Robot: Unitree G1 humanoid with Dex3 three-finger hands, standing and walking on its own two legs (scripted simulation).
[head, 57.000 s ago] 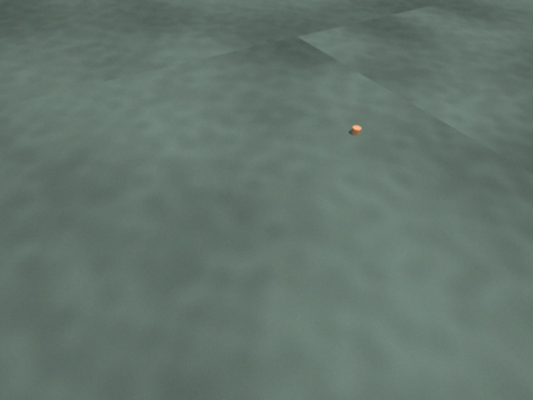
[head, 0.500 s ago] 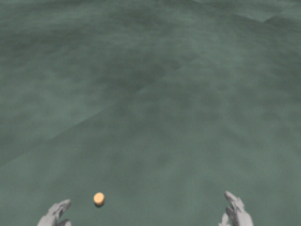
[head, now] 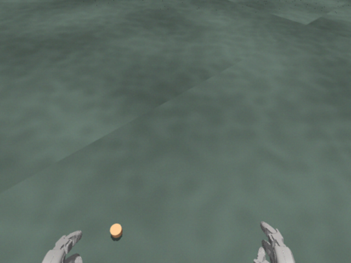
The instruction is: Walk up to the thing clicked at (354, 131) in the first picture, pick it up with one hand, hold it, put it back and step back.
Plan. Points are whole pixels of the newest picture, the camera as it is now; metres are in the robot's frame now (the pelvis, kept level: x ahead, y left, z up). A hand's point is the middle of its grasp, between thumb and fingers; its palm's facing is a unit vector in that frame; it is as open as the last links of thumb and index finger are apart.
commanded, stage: home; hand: left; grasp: from above
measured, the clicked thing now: (116, 230) +0.46 +0.25 -0.69
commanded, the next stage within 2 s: stand in 0.04 s
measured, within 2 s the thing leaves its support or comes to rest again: neither
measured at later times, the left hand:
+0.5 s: hand out of the picture +0.08 +0.24 -0.10, palm faces +0.04 -0.94 -0.34, open 7.4 cm
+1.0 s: hand out of the picture +0.02 +0.24 -0.10, palm faces +0.05 -0.94 -0.34, open 7.4 cm
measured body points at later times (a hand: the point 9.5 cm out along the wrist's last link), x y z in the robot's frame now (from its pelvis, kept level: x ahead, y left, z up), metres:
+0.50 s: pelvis -0.01 +0.00 +0.04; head +0.00 +0.01 +0.49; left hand +0.08 +0.29 -0.08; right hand +0.09 -0.28 -0.08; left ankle +0.00 +0.12 -0.68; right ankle +0.01 -0.13 -0.68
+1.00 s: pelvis -0.01 +0.00 +0.06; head -0.02 -0.01 +0.51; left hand +0.02 +0.29 -0.07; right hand +0.06 -0.28 -0.08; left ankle +0.00 +0.12 -0.68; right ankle +0.01 -0.13 -0.68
